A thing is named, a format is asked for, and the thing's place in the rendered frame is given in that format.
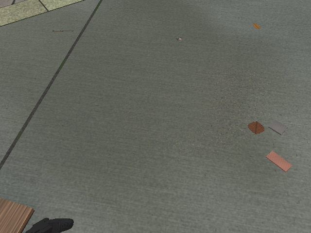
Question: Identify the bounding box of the robot left hand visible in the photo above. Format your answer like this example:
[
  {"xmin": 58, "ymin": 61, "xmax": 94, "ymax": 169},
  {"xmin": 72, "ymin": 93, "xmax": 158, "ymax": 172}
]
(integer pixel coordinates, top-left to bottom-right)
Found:
[{"xmin": 25, "ymin": 218, "xmax": 74, "ymax": 233}]

